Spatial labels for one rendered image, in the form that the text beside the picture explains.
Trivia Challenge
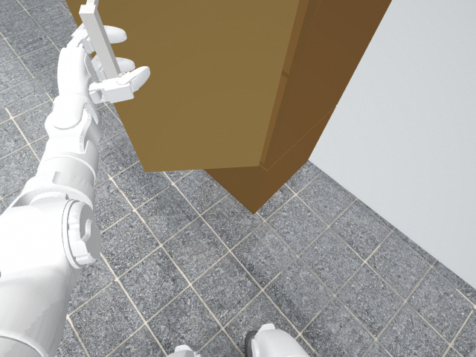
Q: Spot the left robot upper arm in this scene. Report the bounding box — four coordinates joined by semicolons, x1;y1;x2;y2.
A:
0;199;102;357

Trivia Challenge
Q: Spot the cupboard door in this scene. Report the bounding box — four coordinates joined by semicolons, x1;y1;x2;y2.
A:
65;0;299;173

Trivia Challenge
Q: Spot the robot left hand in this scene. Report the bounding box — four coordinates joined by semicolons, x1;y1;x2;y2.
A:
57;23;150;109

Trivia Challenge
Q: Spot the robot right shin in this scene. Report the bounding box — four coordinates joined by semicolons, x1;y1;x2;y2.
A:
256;324;275;335

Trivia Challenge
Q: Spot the robot left shin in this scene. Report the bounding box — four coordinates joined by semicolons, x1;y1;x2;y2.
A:
175;344;192;352

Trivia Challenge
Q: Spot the handle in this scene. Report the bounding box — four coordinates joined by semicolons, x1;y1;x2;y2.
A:
79;0;126;79

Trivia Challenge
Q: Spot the robot left forearm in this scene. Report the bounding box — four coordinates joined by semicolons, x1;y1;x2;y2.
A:
0;93;101;272

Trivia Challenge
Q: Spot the robot shin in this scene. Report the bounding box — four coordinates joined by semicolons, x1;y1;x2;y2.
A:
256;324;275;335
175;344;192;352

